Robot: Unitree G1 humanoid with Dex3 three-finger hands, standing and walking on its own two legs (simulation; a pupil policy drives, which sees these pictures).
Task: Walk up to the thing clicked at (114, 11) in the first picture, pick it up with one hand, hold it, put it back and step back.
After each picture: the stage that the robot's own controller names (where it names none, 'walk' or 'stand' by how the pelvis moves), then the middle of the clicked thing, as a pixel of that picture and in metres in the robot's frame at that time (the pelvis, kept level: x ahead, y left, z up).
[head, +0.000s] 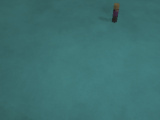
stand; (115, 13) +1.81 -0.40 -0.66
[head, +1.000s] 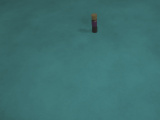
walk; (94, 23) +1.72 +0.01 -0.63
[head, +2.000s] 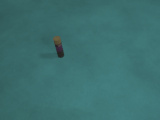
walk; (59, 47) +1.13 +0.31 -0.65
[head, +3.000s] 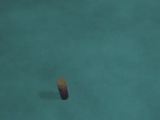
walk; (63, 89) +0.67 +0.24 -0.64
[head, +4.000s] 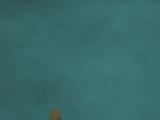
stand; out of the picture +0.43 +0.20 -0.64
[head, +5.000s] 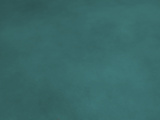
stand; out of the picture +0.38 +0.21 -0.65
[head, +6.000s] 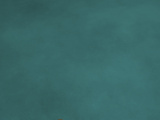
stand; out of the picture +0.39 +0.21 -0.66
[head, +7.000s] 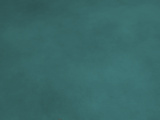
stand; out of the picture +0.39 +0.21 -0.66
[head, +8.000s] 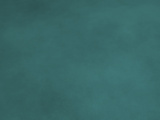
stand; out of the picture +0.38 +0.21 -0.66
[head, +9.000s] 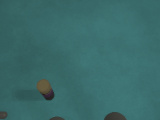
go down; (46, 90) +0.43 +0.21 -0.50
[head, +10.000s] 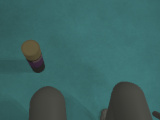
go down; (35, 58) +0.48 +0.22 -0.28
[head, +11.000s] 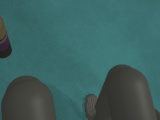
close in; out of the picture +0.47 +0.25 -0.19
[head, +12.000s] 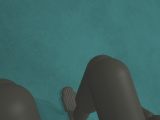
close; out of the picture +0.46 +0.28 -0.16
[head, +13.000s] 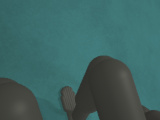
lift; out of the picture +0.44 +0.28 -0.16
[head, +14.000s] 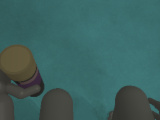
lift; (27, 76) +0.33 +0.20 -0.02
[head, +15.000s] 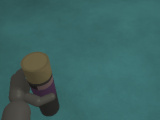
hold; (43, 88) +0.31 +0.16 +0.06
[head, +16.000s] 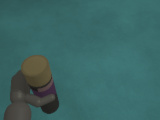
hold; (44, 88) +0.32 +0.16 +0.03
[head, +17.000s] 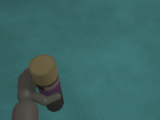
crouch; (49, 87) +0.32 +0.14 +0.01
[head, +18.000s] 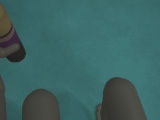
crouch; (5, 38) +0.47 +0.21 -0.04
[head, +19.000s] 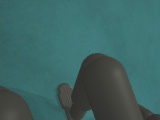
lower; out of the picture +0.47 +0.28 -0.17
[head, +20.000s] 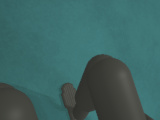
lower; out of the picture +0.47 +0.28 -0.17
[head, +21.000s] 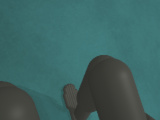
lower; out of the picture +0.45 +0.27 -0.17
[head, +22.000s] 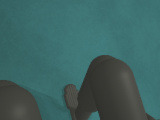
lower; out of the picture +0.45 +0.28 -0.17
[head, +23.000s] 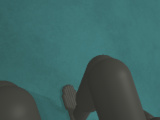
draw back; out of the picture +0.45 +0.26 -0.17
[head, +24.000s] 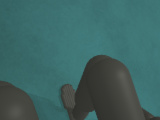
rise; out of the picture +0.44 +0.27 -0.17
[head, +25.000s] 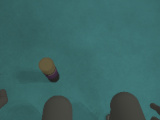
walk; (50, 71) +0.46 +0.19 -0.38
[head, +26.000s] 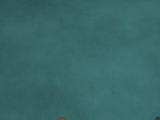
stand; out of the picture +0.39 +0.18 -0.60
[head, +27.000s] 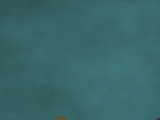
stand; out of the picture +0.40 +0.19 -0.60
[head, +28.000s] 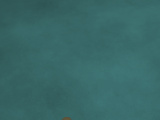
stand; out of the picture +0.40 +0.17 -0.64
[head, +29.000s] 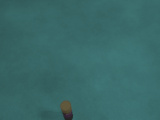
walk; (67, 111) +0.44 +0.14 -0.63
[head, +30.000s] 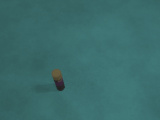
walk; (58, 80) +0.64 +0.23 -0.63
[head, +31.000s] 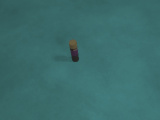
walk; (74, 51) +1.00 +0.18 -0.63
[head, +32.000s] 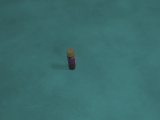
stand; (71, 59) +1.03 +0.17 -0.65
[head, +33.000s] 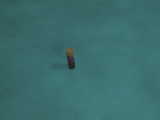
stand; (70, 59) +1.06 +0.18 -0.66
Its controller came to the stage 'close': yes
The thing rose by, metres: 0.69
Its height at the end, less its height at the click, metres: +0.00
